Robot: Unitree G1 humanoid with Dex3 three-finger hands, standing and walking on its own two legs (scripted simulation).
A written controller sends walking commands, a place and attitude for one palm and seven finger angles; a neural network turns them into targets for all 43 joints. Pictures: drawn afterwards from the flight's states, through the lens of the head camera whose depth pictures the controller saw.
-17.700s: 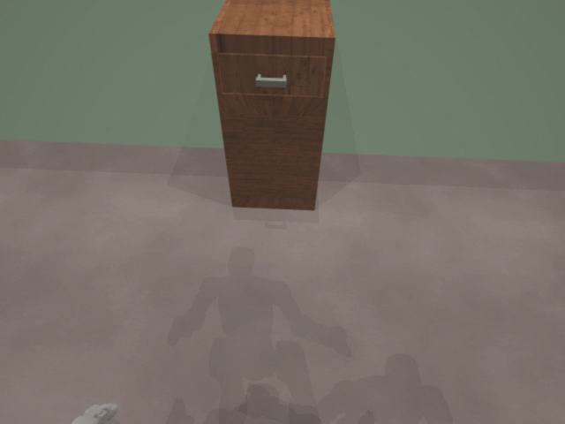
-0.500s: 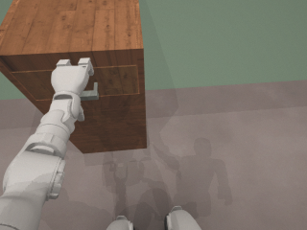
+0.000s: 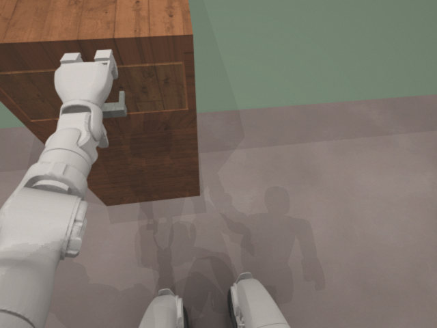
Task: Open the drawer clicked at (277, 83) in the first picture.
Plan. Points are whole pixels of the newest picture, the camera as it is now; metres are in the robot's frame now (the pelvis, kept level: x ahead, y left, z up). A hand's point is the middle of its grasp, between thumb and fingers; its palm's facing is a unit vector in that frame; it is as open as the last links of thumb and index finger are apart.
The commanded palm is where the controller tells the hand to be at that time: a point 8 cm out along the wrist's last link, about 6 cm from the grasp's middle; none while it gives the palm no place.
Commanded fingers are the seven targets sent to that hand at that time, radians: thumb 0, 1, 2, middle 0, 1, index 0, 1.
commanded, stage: lower the fingers behind the handle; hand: left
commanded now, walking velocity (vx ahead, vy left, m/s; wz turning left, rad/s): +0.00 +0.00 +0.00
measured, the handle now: (100, 103) +0.58 +0.19 -0.01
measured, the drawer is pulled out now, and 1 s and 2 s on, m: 0.00 0.00 0.00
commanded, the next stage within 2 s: lift the fingers back up to retry in 0.86 s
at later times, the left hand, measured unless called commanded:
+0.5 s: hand (97, 103) +0.54 +0.17 +0.04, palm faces +0.08 +0.02 -1.00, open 13.8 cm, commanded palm +0.53 +0.21 +0.02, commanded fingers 0.00 -0.50 0.30 -0.30 -1.20 -0.30 -1.20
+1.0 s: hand (96, 104) +0.54 +0.17 +0.04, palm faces +0.07 +0.02 -1.00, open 13.8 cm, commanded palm +0.53 +0.21 +0.03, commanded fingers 0.00 -0.50 0.30 -0.30 -1.20 -0.30 -1.20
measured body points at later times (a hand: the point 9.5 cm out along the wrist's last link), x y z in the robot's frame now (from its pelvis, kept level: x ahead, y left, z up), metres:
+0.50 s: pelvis -0.03 +0.01 -0.03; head +0.11 +0.01 +0.40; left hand +0.53 +0.17 +0.10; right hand +0.00 -0.27 -0.15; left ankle +0.04 +0.11 -0.66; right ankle +0.08 -0.12 -0.66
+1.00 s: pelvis -0.02 +0.01 -0.03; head +0.11 +0.01 +0.40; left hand +0.53 +0.17 +0.10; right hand +0.01 -0.27 -0.15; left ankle +0.04 +0.11 -0.66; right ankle +0.08 -0.12 -0.66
